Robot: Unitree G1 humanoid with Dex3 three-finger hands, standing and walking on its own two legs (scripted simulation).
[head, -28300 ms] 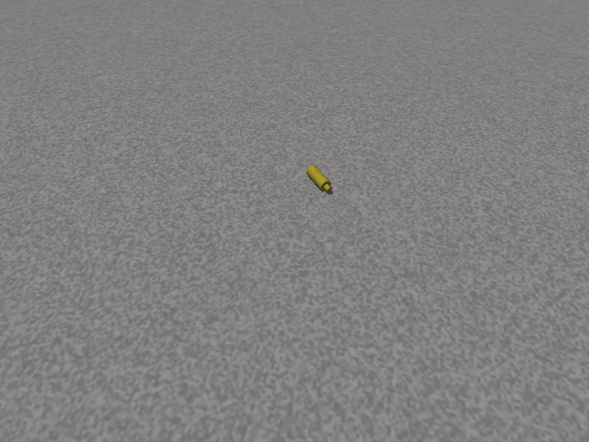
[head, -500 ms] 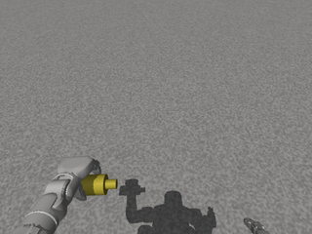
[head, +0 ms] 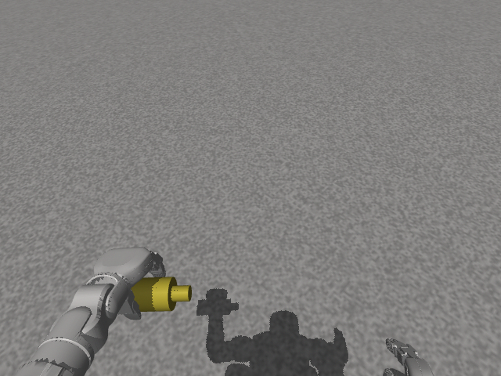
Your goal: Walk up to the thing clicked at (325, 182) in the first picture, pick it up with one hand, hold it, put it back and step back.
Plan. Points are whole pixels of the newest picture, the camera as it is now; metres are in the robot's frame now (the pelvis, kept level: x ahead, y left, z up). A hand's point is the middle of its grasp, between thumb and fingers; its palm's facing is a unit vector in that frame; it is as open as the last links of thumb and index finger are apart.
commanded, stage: hold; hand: left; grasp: from above
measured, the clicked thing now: (145, 294) +0.29 +0.21 -0.08
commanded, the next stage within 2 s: crouch in 0.38 s
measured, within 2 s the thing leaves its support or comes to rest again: neither
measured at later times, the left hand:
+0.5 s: hand (133, 282) +0.30 +0.23 -0.04, palm faces -0.46 -0.06 -0.88, open 8.7 cm
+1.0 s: hand (144, 302) +0.31 +0.25 -0.16, palm faces -0.46 +0.04 -0.89, open 8.8 cm
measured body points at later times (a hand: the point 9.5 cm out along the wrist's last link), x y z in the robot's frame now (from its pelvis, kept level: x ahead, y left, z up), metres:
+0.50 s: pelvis +0.01 +0.00 +0.00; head +0.02 -0.02 +0.45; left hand +0.32 +0.23 +0.01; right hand +0.16 -0.26 -0.11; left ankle +0.03 +0.11 -0.74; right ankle +0.03 -0.12 -0.74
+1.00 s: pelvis +0.00 +0.00 -0.06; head +0.08 +0.01 +0.38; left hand +0.33 +0.24 -0.11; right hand +0.11 -0.28 -0.18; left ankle +0.03 +0.11 -0.74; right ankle +0.03 -0.12 -0.74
